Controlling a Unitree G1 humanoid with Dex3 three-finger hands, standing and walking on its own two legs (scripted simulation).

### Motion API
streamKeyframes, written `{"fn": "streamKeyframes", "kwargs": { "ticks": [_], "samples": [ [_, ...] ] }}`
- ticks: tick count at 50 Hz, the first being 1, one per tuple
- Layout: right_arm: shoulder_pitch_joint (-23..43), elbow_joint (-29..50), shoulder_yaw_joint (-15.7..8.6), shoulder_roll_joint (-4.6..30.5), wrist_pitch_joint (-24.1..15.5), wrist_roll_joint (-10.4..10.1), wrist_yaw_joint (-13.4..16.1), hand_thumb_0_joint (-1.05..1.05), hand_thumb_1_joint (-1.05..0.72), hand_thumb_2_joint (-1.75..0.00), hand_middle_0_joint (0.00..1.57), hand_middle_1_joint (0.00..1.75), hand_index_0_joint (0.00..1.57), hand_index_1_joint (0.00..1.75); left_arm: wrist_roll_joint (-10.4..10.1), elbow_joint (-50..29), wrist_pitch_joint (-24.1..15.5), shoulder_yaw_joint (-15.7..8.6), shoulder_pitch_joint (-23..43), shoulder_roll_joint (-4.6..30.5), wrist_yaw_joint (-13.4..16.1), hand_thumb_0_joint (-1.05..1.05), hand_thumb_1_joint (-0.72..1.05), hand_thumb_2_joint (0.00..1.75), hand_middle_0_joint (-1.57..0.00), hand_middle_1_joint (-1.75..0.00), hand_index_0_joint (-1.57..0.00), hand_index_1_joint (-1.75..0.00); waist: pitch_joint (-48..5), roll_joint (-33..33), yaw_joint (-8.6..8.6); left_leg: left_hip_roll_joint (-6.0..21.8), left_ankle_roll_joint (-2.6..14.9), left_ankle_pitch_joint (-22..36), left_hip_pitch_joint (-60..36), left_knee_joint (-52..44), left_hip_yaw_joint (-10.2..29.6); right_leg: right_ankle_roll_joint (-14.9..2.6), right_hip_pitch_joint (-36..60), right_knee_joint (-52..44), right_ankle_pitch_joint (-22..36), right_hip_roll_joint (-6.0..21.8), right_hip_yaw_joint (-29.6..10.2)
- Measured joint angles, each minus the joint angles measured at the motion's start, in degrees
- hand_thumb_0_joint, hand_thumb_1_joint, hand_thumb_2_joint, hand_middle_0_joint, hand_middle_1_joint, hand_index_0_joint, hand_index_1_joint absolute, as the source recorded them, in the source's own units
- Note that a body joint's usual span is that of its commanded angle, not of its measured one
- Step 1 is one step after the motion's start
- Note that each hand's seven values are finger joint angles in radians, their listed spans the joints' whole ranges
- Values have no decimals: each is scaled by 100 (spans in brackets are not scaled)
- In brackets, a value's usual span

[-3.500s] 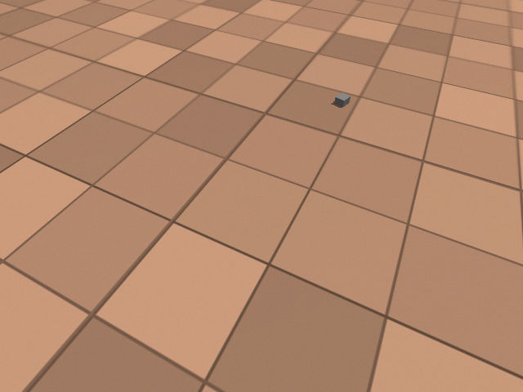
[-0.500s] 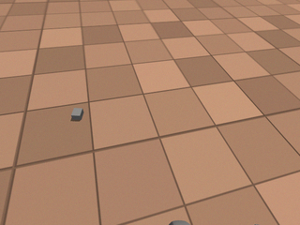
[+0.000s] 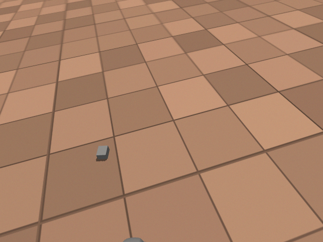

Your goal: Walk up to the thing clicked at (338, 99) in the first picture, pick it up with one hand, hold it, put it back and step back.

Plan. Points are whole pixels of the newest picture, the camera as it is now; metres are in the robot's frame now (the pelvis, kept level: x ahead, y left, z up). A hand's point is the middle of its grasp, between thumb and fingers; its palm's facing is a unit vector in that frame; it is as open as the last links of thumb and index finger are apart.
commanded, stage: walk up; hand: left
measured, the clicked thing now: (103, 152) +0.90 +0.50 -0.74
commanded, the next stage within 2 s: none
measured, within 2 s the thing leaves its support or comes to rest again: neither
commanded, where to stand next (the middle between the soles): +0.49 +0.28 m, yaw -4 degrees
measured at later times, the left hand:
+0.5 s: hand (21, 229) +0.22 +0.44 -0.14, palm faces -0.09 -0.91 -0.41, open 7.4 cm
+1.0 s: hand (3, 189) +0.33 +0.54 -0.11, palm faces -0.03 -0.86 -0.50, open 7.4 cm
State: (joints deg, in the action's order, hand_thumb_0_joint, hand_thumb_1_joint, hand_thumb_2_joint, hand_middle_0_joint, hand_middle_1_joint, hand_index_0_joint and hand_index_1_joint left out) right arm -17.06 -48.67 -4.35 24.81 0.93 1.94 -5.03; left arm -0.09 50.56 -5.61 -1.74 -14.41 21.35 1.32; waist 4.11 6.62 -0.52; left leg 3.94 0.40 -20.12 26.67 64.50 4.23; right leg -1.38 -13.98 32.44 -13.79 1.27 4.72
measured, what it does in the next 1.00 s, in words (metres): walks ahead: left foot, then right foot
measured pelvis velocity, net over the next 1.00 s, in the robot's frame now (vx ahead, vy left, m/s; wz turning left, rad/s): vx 0.28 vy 0.24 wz -0.02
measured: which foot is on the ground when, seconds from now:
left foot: up 0.00-0.22, down 0.24-0.70, up 0.72-1.00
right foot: down 0.00-0.24, up 0.26-0.66, down 0.68-1.00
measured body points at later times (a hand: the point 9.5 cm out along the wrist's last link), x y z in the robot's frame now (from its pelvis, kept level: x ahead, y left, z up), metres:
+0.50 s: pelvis +0.15 +0.16 +0.00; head +0.17 +0.16 +0.45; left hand +0.22 +0.49 -0.12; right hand +0.16 -0.17 -0.11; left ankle +0.16 +0.25 -0.73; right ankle +0.22 +0.03 -0.68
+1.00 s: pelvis +0.28 +0.24 +0.00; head +0.30 +0.21 +0.45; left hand +0.34 +0.58 -0.08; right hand +0.36 -0.10 -0.12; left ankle +0.38 +0.43 -0.69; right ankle +0.29 +0.08 -0.73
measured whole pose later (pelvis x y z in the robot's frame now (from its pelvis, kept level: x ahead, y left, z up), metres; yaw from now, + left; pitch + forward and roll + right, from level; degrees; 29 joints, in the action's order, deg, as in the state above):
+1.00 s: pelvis +0.28 +0.24 +0.00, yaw -1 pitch -4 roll -2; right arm -15.0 -47.3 -6.2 27.3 1.8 2.0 -6.0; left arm 1.3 50.0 -5.6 -2.6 -18.9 24.0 0.9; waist 5.0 6.2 0.5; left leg 8.3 -1.0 -16.6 29.9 51.2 3.4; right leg 0.8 -12.1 33.6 -17.8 5.4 4.8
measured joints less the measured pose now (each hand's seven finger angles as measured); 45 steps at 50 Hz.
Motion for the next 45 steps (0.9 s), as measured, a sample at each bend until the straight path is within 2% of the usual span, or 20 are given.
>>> {"fn": "streamKeyframes", "kwargs": {
  "ticks": [3,8,11,12,13,14,15,17,19,22,26,31,34,35,36,38,40,45],
  "samples": [
    [160,63,-113,138,12,22,-57,0,-90,-90,20,30,20,30,49,88,-23,-21,-224,47,-40,1,90,90,-21,-30,-21,-30,-8,38,48,269,-89,366,327,-537,123,105,197,-110,-85,93,-61],
    [299,39,-240,252,46,76,-189,0,-90,-90,20,30,20,30,144,184,-34,-112,-458,280,-81,1,90,90,-21,-30,-21,-30,-9,-56,123,595,-110,619,343,-1724,-176,249,309,-24,-381,293,-105],
    [270,3,-292,279,10,90,-231,0,-90,-90,20,30,20,30,174,265,14,-167,-548,474,-76,1,89,90,-21,-30,-21,-30,-88,-180,146,571,-21,578,-68,-2315,-437,324,252,308,-742,452,-156],
    [262,-12,-315,247,-32,100,-215,0,-90,-90,20,30,20,30,187,305,58,-190,-553,564,-60,1,89,90,-21,-30,-21,-30,-99,-324,122,455,-98,630,-148,-2338,-532,255,165,581,-950,595,-218],
    [278,-18,-322,172,-81,115,-182,0,-90,-90,20,30,20,30,189,355,115,-221,-529,661,-31,1,90,90,-21,-30,-21,-30,-42,-562,109,297,-133,517,-173,-2166,-687,100,12,1030,-1094,760,-407],
    [271,13,-304,116,-136,137,-143,0,-90,-90,20,30,20,30,166,404,179,-240,-510,708,11,1,90,90,-21,-30,-21,-30,-2,-704,86,218,-131,354,-169,-1974,-804,25,-242,1687,-1285,708,-687],
    [245,38,-276,73,-178,114,-105,0,-90,-90,20,30,20,30,124,462,239,-231,-479,705,55,1,90,90,-21,-30,-21,-30,17,-740,31,198,-109,222,-178,-1856,-849,-42,-505,2349,-1426,527,-841],
    [159,24,-218,-28,-186,46,-56,0,-90,-90,20,30,20,30,62,559,301,-157,-384,654,96,1,90,90,-21,-30,-20,-30,21,-755,-80,163,-21,137,-335,-1949,-902,-141,-977,3295,-1380,221,-810],
    [49,-8,-141,-137,-173,29,-1,0,-90,-90,20,30,20,30,-15,572,266,-101,-294,592,57,1,90,90,-21,-30,-20,-30,32,-822,-152,54,56,211,-620,-2317,-1007,-148,-1328,3541,-1031,112,-688],
    [-134,-28,-51,-186,-207,-10,40,0,-90,-90,20,30,20,30,-55,496,178,-39,-195,452,-28,1,90,90,-21,-30,-20,-30,90,-810,-223,-116,187,290,-1029,-2808,-1139,-71,-1592,3098,-705,120,-458],
    [-331,9,-19,-168,-221,18,65,0,-90,-90,20,30,20,30,-23,397,178,9,-90,273,-100,1,90,90,-21,-30,-20,-30,161,-690,-277,-320,338,221,-1455,-3158,-1307,47,-1617,2097,-601,209,-209],
    [-443,96,-8,-123,-143,69,55,0,-90,-90,20,30,20,30,-2,282,184,-9,1,150,-136,1,90,90,-21,-30,-20,-30,162,-461,-351,-471,395,-101,-1733,-3159,-1445,6,-1317,1124,-265,188,-51],
    [-468,157,6,-112,-74,45,56,0,-90,-90,20,30,20,30,-7,165,105,-47,7,150,-97,1,90,90,-21,-30,-20,-30,139,-302,-320,-442,370,-527,-1706,-2691,-1478,-81,-806,383,195,26,28],
    [-422,143,6,-108,-50,22,72,0,-90,-90,20,30,20,30,10,115,59,-75,43,124,-58,1,90,90,-21,-30,-20,-30,194,-164,-271,-333,334,-625,-1572,-2252,-1375,-111,-759,436,187,-68,74],
    [-363,129,16,-136,-17,7,90,0,-90,-90,20,30,20,30,25,40,28,-83,64,122,-23,1,90,90,-21,-30,-21,-30,245,-101,-222,-340,235,-706,-1359,-1675,-1141,-120,-727,545,71,-99,100],
    [-285,131,66,-175,58,26,106,0,-90,-90,20,30,20,30,6,-63,27,-62,75,135,36,1,90,90,-21,-30,-21,-30,239,-99,-105,-435,86,-911,-865,-606,-777,-153,-624,637,-117,-37,91],
    [-173,118,74,-137,98,20,93,1,-90,-90,20,30,20,30,-8,-107,42,-45,29,109,80,1,90,90,-21,-30,-21,-30,193,-69,-24,-386,42,-783,-413,-5,-511,-129,-430,506,-164,41,79],
    [109,190,-54,118,65,-20,4,0,-90,-90,20,30,20,30,51,-87,5,-3,-249,101,46,0,90,90,-21,-30,-21,-30,128,53,66,26,-47,28,285,-176,58,90,-14,131,-169,189,9]
  ]
}}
